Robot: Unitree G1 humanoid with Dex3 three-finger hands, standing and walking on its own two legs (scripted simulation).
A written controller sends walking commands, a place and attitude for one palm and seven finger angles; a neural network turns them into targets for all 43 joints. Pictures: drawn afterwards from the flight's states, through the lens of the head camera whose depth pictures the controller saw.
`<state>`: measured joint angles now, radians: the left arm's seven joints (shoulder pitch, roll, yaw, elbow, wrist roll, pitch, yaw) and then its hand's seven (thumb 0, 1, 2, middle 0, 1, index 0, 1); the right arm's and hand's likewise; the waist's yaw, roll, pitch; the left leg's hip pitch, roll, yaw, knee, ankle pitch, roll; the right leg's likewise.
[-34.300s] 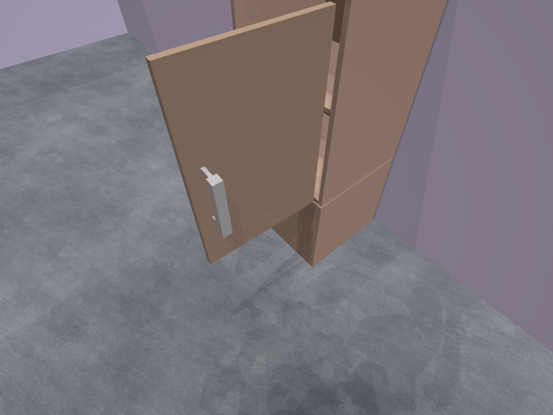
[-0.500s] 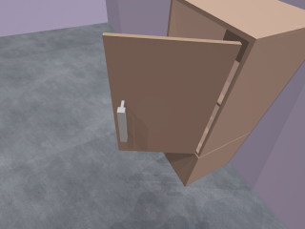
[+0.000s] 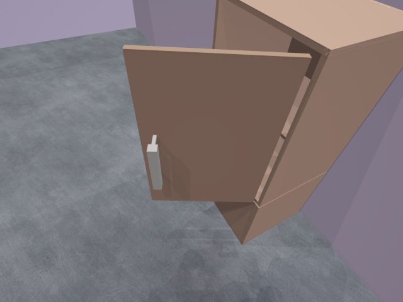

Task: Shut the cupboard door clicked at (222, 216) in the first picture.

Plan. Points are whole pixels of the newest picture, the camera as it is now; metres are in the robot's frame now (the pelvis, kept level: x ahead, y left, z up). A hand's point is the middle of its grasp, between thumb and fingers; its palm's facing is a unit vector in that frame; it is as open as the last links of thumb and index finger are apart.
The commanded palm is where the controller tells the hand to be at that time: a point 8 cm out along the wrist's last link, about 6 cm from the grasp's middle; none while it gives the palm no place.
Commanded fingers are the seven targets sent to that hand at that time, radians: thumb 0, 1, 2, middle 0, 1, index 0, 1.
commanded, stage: look again from close up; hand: left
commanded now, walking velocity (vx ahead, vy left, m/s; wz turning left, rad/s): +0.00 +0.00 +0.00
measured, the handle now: (156, 163) +0.50 +0.16 -0.09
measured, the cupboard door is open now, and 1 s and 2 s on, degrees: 61 61 61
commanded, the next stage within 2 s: shuffle to correct the standing spot in 0.14 s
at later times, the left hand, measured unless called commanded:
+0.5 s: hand out of the picture +0.01 +0.17 -0.18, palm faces +0.01 -0.98 -0.19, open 7.4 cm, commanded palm none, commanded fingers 0.00 0.90 0.90 -0.20 -0.30 -0.20 -0.30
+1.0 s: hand out of the picture +0.03 +0.14 -0.18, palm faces +0.03 -0.98 -0.20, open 7.4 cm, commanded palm none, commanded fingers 0.00 0.90 0.90 -0.20 -0.30 -0.20 -0.30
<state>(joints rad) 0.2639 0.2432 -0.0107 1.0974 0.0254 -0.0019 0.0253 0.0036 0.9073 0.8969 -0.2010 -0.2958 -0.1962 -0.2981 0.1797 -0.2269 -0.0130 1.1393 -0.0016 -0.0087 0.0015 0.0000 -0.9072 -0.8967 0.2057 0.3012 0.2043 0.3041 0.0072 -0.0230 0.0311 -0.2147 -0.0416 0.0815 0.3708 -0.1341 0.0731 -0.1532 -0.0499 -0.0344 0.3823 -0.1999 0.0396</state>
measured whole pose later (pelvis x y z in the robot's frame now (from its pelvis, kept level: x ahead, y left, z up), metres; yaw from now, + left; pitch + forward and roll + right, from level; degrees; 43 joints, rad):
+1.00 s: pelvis +0.02 -0.03 -0.01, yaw +1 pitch -1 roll -1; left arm 0.30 0.14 -0.01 1.04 0.02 -0.01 0.04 0.00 0.91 0.90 -0.20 -0.30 -0.20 -0.30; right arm 0.26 -0.18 -0.01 1.02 -0.01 0.00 -0.02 0.00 -0.93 -0.90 0.20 0.30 0.20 0.30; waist -0.01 0.02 0.03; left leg -0.29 -0.01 0.05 0.55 -0.25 0.04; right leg -0.20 -0.02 -0.07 0.52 -0.31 0.00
